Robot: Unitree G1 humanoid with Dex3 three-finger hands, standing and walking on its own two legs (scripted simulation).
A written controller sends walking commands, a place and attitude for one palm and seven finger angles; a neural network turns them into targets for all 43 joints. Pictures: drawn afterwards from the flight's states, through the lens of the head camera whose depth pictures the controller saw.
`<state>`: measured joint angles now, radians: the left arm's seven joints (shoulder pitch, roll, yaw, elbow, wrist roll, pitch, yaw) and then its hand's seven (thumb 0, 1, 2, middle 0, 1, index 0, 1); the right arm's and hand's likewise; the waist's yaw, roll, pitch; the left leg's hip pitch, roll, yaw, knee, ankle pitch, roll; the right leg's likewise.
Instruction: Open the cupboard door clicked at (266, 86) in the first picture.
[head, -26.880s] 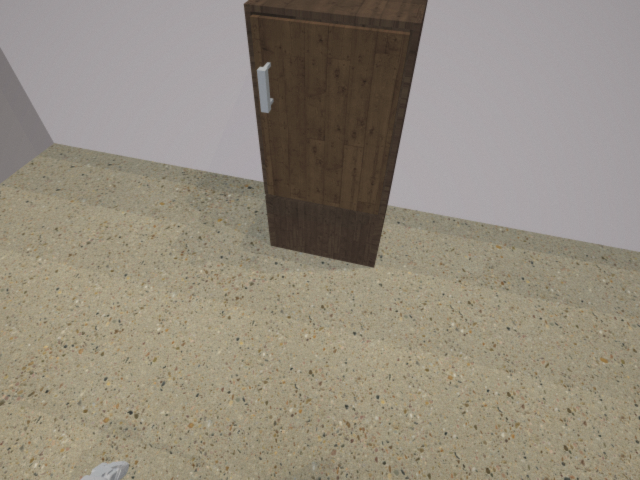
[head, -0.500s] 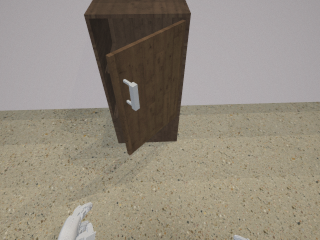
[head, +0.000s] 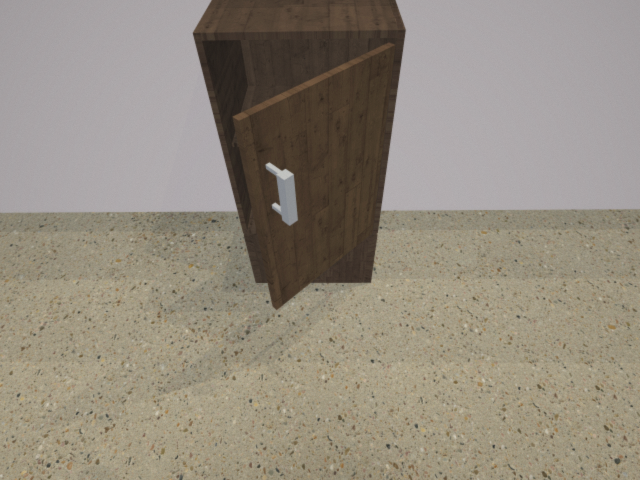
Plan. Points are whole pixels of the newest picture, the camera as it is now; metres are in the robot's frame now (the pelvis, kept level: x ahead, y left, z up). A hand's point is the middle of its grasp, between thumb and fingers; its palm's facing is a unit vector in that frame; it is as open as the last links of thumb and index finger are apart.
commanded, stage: let the arm hang, fingers relaxed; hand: left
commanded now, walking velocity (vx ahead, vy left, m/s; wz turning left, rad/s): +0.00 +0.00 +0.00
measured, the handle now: (280, 193) +0.62 +0.11 -0.04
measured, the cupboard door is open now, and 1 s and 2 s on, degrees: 45 45 45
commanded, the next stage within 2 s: look to check the result in 0.38 s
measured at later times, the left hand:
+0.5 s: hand out of the picture +0.04 +0.19 -0.17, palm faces +0.01 -0.97 -0.22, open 7.4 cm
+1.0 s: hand out of the picture +0.09 +0.22 -0.16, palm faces +0.00 -0.96 -0.29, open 7.4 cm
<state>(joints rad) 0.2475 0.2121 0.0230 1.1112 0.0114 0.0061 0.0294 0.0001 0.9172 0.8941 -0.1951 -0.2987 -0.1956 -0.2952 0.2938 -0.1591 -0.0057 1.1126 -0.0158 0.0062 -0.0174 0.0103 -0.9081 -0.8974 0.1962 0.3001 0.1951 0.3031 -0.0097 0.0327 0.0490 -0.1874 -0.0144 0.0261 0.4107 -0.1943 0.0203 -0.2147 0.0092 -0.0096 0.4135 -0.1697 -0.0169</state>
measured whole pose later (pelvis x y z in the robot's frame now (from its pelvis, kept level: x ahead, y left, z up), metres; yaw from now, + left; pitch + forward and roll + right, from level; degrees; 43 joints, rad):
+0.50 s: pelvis +0.01 +0.00 +0.00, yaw +0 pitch -2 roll +0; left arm 0.20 0.19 0.02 1.14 0.01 -0.01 0.02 0.00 0.91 0.89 -0.20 -0.30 -0.20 -0.30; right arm 0.23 -0.19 -0.01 1.14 -0.02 0.00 -0.02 0.01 -0.91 -0.90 0.20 0.30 0.19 0.30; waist -0.01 0.01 0.06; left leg -0.16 -0.02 0.03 0.38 -0.20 0.02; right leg -0.19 0.01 0.00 0.39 -0.17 -0.01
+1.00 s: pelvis +0.03 +0.00 +0.00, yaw +0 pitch -1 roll +0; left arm 0.14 0.26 0.02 1.14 0.01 -0.02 0.02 0.00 0.91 0.89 -0.20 -0.30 -0.20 -0.30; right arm 0.16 -0.25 -0.01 1.13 -0.02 -0.01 -0.01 0.01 -0.91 -0.90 0.20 0.30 0.20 0.30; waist -0.01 0.01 0.06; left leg -0.12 -0.02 0.02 0.33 -0.19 0.02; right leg -0.15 0.00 -0.01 0.35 -0.18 -0.01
